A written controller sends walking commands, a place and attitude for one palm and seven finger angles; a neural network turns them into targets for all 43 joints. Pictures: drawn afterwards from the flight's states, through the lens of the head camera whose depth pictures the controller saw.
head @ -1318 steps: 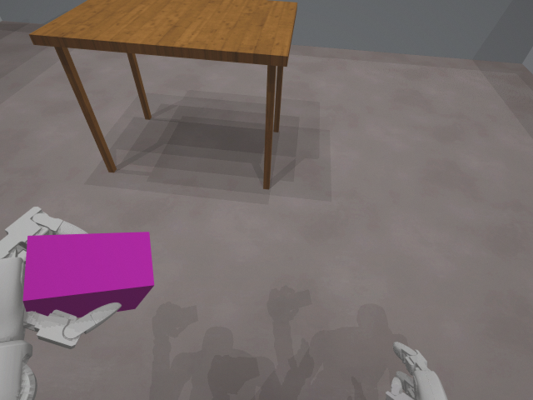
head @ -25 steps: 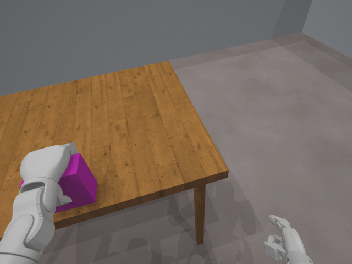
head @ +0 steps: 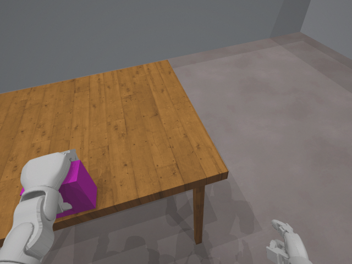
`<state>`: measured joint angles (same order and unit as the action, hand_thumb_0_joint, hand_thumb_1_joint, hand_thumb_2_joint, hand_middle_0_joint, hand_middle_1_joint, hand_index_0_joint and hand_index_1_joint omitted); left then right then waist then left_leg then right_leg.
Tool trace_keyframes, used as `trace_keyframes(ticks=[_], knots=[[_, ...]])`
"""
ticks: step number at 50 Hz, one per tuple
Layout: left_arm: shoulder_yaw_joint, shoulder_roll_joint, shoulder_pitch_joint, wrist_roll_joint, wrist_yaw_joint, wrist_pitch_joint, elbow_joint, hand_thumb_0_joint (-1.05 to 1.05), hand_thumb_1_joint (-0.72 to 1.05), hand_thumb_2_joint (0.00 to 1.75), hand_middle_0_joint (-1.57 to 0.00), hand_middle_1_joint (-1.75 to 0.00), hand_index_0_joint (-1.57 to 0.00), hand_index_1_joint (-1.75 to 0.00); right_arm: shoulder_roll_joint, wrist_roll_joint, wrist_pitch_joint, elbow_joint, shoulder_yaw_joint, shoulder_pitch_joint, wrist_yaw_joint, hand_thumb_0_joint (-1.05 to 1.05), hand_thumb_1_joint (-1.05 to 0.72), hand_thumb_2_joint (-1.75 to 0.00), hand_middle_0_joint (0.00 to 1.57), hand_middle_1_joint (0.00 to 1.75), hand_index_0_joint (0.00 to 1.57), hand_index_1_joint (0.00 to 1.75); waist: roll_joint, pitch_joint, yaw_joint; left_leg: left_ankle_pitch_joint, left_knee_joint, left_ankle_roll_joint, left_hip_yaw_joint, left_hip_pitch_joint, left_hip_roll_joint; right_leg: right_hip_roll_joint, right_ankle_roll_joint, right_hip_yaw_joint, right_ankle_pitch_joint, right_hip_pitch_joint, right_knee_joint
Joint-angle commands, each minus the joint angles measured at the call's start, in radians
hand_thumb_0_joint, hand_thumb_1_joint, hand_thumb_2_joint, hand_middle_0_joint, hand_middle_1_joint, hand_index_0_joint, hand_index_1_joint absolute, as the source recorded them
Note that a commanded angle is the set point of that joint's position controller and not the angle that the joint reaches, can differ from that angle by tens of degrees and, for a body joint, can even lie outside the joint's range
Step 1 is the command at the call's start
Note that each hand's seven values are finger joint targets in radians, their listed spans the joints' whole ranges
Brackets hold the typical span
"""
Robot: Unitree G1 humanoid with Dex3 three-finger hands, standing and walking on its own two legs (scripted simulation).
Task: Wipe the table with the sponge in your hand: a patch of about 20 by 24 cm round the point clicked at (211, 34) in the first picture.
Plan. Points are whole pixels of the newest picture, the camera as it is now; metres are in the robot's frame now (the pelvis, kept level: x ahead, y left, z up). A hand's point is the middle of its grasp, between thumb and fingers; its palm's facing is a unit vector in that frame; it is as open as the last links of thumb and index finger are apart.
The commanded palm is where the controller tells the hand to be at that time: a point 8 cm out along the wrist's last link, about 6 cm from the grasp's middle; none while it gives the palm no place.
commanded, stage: lower the sponge onto the table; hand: left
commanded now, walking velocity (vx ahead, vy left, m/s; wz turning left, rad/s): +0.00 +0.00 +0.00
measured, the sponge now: (66, 194) +0.23 +0.31 +0.02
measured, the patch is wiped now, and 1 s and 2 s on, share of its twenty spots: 0.00 0.15 0.35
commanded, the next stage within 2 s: wipe forward along the first lane in 0.40 s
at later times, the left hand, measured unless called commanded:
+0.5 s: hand (64, 182) +0.25 +0.31 +0.05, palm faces -0.04 -0.07 -1.00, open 10.3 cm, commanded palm +0.23 +0.32 +0.11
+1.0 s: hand (65, 167) +0.29 +0.34 +0.05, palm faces -0.09 -0.01 -1.00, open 10.3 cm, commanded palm +0.28 +0.34 +0.09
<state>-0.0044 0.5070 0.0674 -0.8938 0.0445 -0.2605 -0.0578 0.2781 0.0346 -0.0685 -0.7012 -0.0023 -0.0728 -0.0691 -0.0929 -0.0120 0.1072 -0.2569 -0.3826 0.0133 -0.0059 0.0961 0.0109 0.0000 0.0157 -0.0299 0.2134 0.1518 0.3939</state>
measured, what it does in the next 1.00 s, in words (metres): stands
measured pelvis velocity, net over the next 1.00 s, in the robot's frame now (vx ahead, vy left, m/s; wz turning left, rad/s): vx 0.00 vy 0.00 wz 0.01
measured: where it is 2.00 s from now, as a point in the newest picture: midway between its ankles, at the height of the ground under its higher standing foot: outside the picture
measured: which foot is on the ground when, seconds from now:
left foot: down 0.00-1.00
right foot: down 0.00-1.00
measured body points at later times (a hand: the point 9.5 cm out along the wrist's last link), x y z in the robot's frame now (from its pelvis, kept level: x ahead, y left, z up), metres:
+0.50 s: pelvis +0.00 +0.00 +0.00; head +0.00 -0.03 +0.45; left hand +0.25 +0.31 +0.11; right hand +0.21 -0.22 -0.10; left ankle -0.03 +0.11 -0.74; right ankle +0.00 -0.11 -0.74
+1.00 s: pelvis +0.00 +0.00 -0.01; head +0.02 -0.03 +0.44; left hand +0.29 +0.33 +0.10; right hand +0.18 -0.25 -0.12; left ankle -0.03 +0.11 -0.74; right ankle +0.00 -0.11 -0.74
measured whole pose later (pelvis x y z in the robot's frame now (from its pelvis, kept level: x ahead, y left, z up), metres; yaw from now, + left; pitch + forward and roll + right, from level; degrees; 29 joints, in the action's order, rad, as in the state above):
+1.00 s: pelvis +0.00 +0.00 -0.01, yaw +0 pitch +3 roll +0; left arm 0.03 0.54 -0.19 -0.96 0.08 -0.19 -0.42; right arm 0.29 0.05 -0.07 -0.72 -0.01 -0.13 -0.08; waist -0.07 0.03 0.07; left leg -0.29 -0.47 0.01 -0.01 0.25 0.01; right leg 0.00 0.02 -0.04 0.24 0.29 0.47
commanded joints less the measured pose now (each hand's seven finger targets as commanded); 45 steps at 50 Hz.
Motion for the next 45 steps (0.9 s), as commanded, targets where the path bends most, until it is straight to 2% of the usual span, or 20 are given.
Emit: trace_keyframes(ticks=[1,4,7,8,11,12,13,17,18,22,23,26,27,29,34,37,39,42,43,45], knots=[[0.155,0.259,-0.259,-0.029,0.067,0.002,0.189,0.00,0.10,1.30,-1.20,-1.60,-1.20,-1.60,0.116,-0.002,0.049,0.153,-0.041,0.164,-0.008,0.00,-0.90,-0.90,0.20,0.30,0.20,0.30,0.017,0.204,-0.003,0.328,0.033,0.027,-0.007,0.034,0.036,0.029,0.046,0.029,-0.241,-0.133,-0.021],[0.133,0.234,-0.255,-0.027,0.071,-0.005,0.175,0.00,0.10,1.30,-1.20,-1.60,-1.20,-1.60,0.112,-0.001,0.052,0.155,-0.036,0.167,-0.007,0.00,-0.90,-0.90,0.20,0.30,0.20,0.30,0.038,0.200,-0.008,0.316,0.035,0.028,-0.010,0.040,0.034,0.030,0.046,0.025,-0.223,-0.130,-0.020],[0.162,0.277,-0.282,-0.036,0.072,-0.019,0.163,0.00,0.10,1.30,-1.20,-1.60,-1.20,-1.60,0.118,0.001,0.048,0.160,-0.032,0.188,-0.010,0.00,-0.90,-0.90,0.20,0.30,0.20,0.30,0.026,0.203,0.000,0.291,0.039,0.028,-0.015,0.042,0.037,0.037,0.051,0.045,-0.199,-0.123,-0.027],[0.101,0.216,-0.317,-0.042,0.069,-0.015,0.169,0.00,0.10,1.30,-1.20,-1.60,-1.20,-1.60,0.109,0.001,0.052,0.156,-0.030,0.178,-0.010,0.00,-0.90,-0.90,0.20,0.30,0.20,0.30,0.028,0.215,-0.016,0.302,0.030,0.028,-0.004,0.039,0.038,0.028,0.045,0.023,-0.210,-0.121,-0.018],[0.100,0.211,-0.287,-0.043,0.073,-0.008,0.177,0.00,0.10,1.30,-1.20,-1.60,-1.20,-1.60,0.115,-0.005,0.050,0.154,-0.041,0.167,-0.006,0.00,-0.90,-0.90,0.20,0.30,0.20,0.30,0.008,0.226,-0.006,0.329,0.029,0.025,-0.011,0.023,0.035,0.030,0.047,0.023,-0.232,-0.127,-0.016],[0.148,0.253,-0.260,-0.041,0.076,-0.015,0.171,0.00,0.10,1.30,-1.20,-1.60,-1.20,-1.60,0.115,-0.003,0.050,0.164,-0.035,0.182,-0.005,0.00,-0.90,-0.90,0.20,0.30,0.20,0.30,0.005,0.223,0.006,0.317,0.033,0.026,-0.018,0.034,0.034,0.038,0.053,0.042,-0.216,-0.131,-0.018],[0.104,0.207,-0.279,-0.046,0.074,-0.017,0.143,0.00,0.10,1.30,-1.20,-1.60,-1.20,-1.60,0.108,-0.003,0.050,0.156,-0.031,0.170,-0.006,0.00,-0.90,-0.90,0.20,0.30,0.20,0.30,0.047,0.217,-0.009,0.314,0.027,0.026,-0.010,0.046,0.034,0.031,0.046,0.019,-0.217,-0.126,-0.010],[0.152,0.259,-0.275,-0.049,0.082,-0.024,0.127,0.00,0.10,1.30,-1.20,-1.60,-1.20,-1.60,0.118,0.000,0.042,0.159,-0.034,0.180,-0.006,0.00,-0.90,-0.90,0.20,0.30,0.20,0.30,0.020,0.209,0.004,0.292,0.034,0.025,-0.013,0.053,0.036,0.038,0.054,0.043,-0.203,-0.123,-0.017],[0.109,0.206,-0.271,-0.050,0.080,-0.024,0.118,0.00,0.10,1.30,-1.20,-1.60,-1.20,-1.60,0.110,-0.001,0.045,0.157,-0.032,0.170,-0.005,0.00,-0.90,-0.90,0.20,0.30,0.20,0.30,0.037,0.213,-0.005,0.306,0.028,0.024,-0.008,0.059,0.036,0.029,0.048,0.019,-0.215,-0.128,-0.008],[0.140,0.243,-0.256,-0.046,0.076,-0.033,0.084,0.00,0.10,1.30,-1.20,-1.60,-1.20,-1.60,0.122,0.003,0.037,0.156,-0.033,0.176,-0.005,0.00,-0.90,-0.90,0.20,0.30,0.20,0.30,0.040,0.193,-0.002,0.275,0.030,0.025,-0.009,0.073,0.037,0.036,0.051,0.044,-0.200,-0.113,-0.017],[0.104,0.204,-0.265,-0.049,0.074,-0.033,0.074,0.00,0.10,1.30,-1.20,-1.60,-1.20,-1.60,0.115,0.003,0.039,0.154,-0.033,0.165,-0.005,0.00,-0.90,-0.90,0.20,0.30,0.20,0.30,0.058,0.197,-0.012,0.274,0.026,0.026,-0.005,0.080,0.036,0.029,0.045,0.022,-0.196,-0.112,-0.009],[0.094,0.199,-0.273,-0.055,0.069,-0.030,0.058,0.00,0.10,1.30,-1.20,-1.60,-1.20,-1.60,0.123,0.000,0.037,0.146,-0.042,0.155,-0.006,0.00,-0.90,-0.90,0.20,0.30,0.20,0.30,0.060,0.195,-0.014,0.282,0.018,0.026,-0.003,0.077,0.037,0.030,0.045,0.021,-0.212,-0.101,-0.007],[0.124,0.233,-0.282,-0.055,0.070,-0.032,0.050,0.00,0.10,1.30,-1.20,-1.60,-1.20,-1.60,0.125,0.003,0.038,0.152,-0.037,0.166,-0.007,0.00,-0.90,-0.90,0.20,0.30,0.20,0.30,0.055,0.199,-0.010,0.266,0.017,0.026,-0.006,0.080,0.037,0.036,0.050,0.042,-0.195,-0.094,-0.011],[0.091,0.197,-0.299,-0.057,0.068,-0.020,0.026,0.00,0.10,1.30,-1.20,-1.60,-1.20,-1.60,0.121,0.002,0.042,0.144,-0.040,0.143,-0.008,0.00,-0.90,-0.90,0.20,0.30,0.20,0.30,0.073,0.197,-0.021,0.275,0.010,0.027,-0.003,0.088,0.038,0.030,0.045,0.021,-0.210,-0.092,0.000],[0.091,0.209,-0.345,-0.063,0.065,-0.005,-0.058,0.00,0.10,1.30,-1.20,-1.60,-1.20,-1.60,0.125,0.005,0.042,0.133,-0.042,0.123,-0.015,0.00,-0.90,-0.90,0.20,0.30,0.20,0.30,0.092,0.184,-0.031,0.242,0.000,0.027,0.001,0.112,0.040,0.030,0.042,0.017,-0.190,-0.063,0.005],[0.128,0.260,-0.382,-0.070,0.064,0.006,-0.108,0.00,0.10,1.30,-1.20,-1.60,-1.20,-1.60,0.135,0.007,0.044,0.133,-0.044,0.115,-0.018,0.00,-0.90,-0.90,0.20,0.30,0.20,0.30,0.086,0.197,-0.026,0.219,-0.007,0.028,-0.001,0.127,0.044,0.034,0.046,0.035,-0.175,-0.052,0.004],[0.089,0.223,-0.403,-0.073,0.062,0.020,-0.144,0.00,0.10,1.30,-1.20,-1.60,-1.20,-1.60,0.132,0.007,0.047,0.123,-0.047,0.094,-0.019,0.00,-0.90,-0.90,0.20,0.30,0.20,0.30,0.088,0.202,-0.039,0.225,-0.019,0.029,0.007,0.132,0.046,0.028,0.042,0.023,-0.193,-0.045,0.014],[0.124,0.272,-0.437,-0.079,0.058,0.030,-0.201,0.00,0.10,1.30,-1.20,-1.60,-1.20,-1.60,0.143,0.009,0.044,0.124,-0.047,0.083,-0.019,0.00,-0.90,-0.90,0.20,0.30,0.20,0.30,0.090,0.212,-0.035,0.211,-0.023,0.027,0.003,0.157,0.046,0.031,0.045,0.033,-0.188,-0.037,0.018],[0.092,0.235,-0.439,-0.078,0.057,0.036,-0.218,0.00,0.10,1.30,-1.20,-1.60,-1.20,-1.60,0.136,0.010,0.047,0.124,-0.049,0.070,-0.019,0.00,-0.90,-0.90,0.20,0.30,0.20,0.30,0.097,0.214,-0.044,0.210,-0.030,0.029,0.010,0.161,0.048,0.025,0.039,0.020,-0.192,-0.038,0.027],[0.107,0.255,-0.447,-0.083,0.057,0.051,-0.252,0.00,0.10,1.30,-1.20,-1.60,-1.20,-1.60,0.144,0.009,0.046,0.117,-0.055,0.049,-0.017,0.00,-0.90,-0.90,0.20,0.30,0.20,0.30,0.108,0.215,-0.045,0.205,-0.038,0.030,0.007,0.173,0.047,0.026,0.040,0.021,-0.196,-0.026,0.031]])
